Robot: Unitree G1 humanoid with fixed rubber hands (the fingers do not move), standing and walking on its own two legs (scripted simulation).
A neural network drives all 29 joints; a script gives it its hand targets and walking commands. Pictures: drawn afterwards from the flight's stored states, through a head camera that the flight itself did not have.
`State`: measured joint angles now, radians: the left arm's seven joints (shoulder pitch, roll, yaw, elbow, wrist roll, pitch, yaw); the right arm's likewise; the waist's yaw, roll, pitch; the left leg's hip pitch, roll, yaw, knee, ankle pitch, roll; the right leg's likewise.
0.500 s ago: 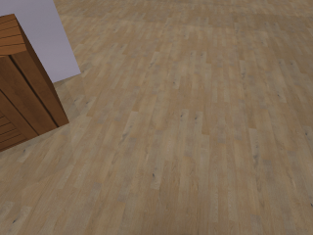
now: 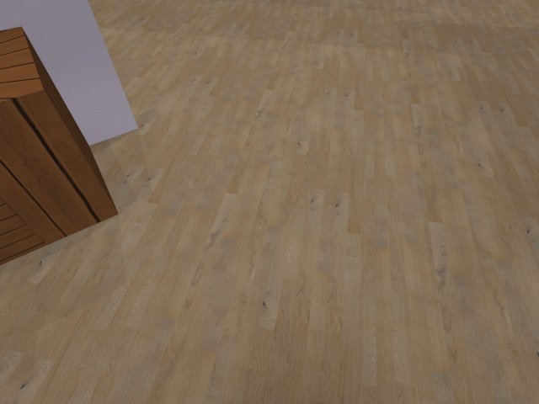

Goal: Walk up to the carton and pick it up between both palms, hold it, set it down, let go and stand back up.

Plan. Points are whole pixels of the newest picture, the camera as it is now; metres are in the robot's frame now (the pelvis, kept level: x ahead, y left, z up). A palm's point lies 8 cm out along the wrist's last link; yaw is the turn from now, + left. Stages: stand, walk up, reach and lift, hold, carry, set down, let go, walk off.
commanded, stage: stand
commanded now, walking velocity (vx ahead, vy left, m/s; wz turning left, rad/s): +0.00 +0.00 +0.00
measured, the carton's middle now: out of the picture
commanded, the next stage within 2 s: walk up in 0.22 s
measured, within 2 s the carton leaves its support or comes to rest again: neither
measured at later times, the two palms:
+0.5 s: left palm out of the picture -0.06 +0.22 -0.15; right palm out of the picture -0.02 -0.22 -0.15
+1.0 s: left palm out of the picture +0.11 +0.41 -0.12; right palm (348, 372) +0.19 -0.11 -0.15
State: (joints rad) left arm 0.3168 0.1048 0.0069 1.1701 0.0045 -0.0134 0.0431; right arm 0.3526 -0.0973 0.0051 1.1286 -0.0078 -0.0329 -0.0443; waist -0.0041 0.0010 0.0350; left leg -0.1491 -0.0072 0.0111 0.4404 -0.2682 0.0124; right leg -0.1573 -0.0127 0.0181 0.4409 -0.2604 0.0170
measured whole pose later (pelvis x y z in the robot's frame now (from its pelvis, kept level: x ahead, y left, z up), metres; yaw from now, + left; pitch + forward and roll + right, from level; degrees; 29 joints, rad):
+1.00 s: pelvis +0.09 +0.13 -0.03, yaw +20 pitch -3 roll +0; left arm 0.28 0.25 0.03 0.71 0.06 -0.07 0.03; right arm 0.40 -0.28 -0.05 0.76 -0.06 0.02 0.04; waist -0.06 0.02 0.03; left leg -0.36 -0.01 0.01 0.89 -0.50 0.03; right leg -0.37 -0.07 -0.12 0.73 -0.30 -0.04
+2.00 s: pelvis +0.31 +0.52 -0.03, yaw +37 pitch -3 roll -1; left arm 0.48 0.32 0.05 0.68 0.05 -0.06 0.03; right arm 0.23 -0.30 -0.05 0.63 -0.05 -0.02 0.10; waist 0.04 0.05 0.08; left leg -0.44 0.11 0.05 0.65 -0.19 0.02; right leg -0.11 -0.20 -0.13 0.66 -0.46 0.02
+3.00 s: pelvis +0.47 +0.91 -0.03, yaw +31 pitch -2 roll -2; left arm 0.33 0.24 0.02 0.59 0.05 -0.04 0.08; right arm 0.38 -0.34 -0.01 0.66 -0.06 0.09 0.04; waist -0.05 0.09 0.09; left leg -0.43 0.03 0.09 1.10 -0.53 0.01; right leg -0.39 -0.02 -0.08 0.72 -0.29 -0.04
